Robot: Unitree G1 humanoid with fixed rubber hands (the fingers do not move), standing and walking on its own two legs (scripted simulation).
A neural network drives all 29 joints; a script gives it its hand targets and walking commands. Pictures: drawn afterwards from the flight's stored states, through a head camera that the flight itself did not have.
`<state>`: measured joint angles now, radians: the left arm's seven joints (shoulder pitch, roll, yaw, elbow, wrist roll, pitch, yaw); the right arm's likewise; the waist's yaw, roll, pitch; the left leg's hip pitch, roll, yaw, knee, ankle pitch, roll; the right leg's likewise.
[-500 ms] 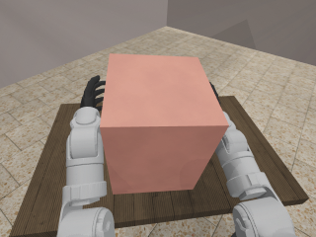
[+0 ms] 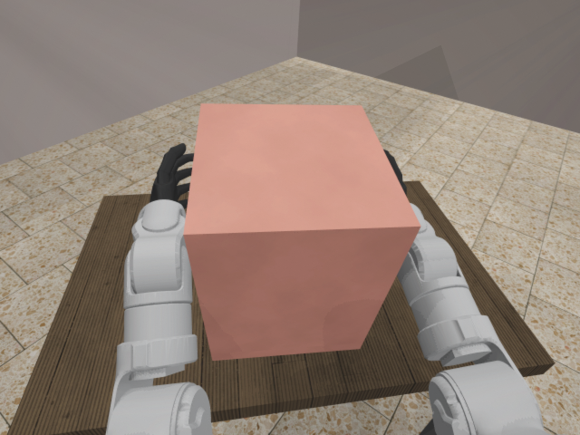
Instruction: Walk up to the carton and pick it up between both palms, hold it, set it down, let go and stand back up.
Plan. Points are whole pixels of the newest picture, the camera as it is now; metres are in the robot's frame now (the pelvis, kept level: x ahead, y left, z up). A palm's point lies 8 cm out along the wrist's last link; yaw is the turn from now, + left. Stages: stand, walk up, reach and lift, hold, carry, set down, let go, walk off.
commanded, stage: hold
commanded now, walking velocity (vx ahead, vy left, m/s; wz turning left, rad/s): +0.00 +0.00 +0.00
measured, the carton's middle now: (286, 234) +0.32 +0.00 +0.17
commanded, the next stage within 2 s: none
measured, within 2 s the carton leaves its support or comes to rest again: neither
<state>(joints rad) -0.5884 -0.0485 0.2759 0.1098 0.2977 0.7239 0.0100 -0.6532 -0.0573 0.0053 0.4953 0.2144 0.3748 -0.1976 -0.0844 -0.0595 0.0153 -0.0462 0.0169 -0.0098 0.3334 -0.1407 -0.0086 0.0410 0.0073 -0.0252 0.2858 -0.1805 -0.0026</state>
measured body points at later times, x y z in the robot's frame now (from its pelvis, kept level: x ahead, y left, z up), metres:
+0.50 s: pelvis +0.00 +0.00 +0.00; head -0.05 +0.03 +0.45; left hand +0.37 +0.16 +0.20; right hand +0.38 -0.14 +0.19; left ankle +0.04 +0.12 -0.75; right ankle +0.00 -0.12 -0.75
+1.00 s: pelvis +0.00 +0.00 +0.00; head -0.04 +0.02 +0.45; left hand +0.38 +0.16 +0.19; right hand +0.38 -0.14 +0.18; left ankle +0.04 +0.12 -0.75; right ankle +0.00 -0.12 -0.75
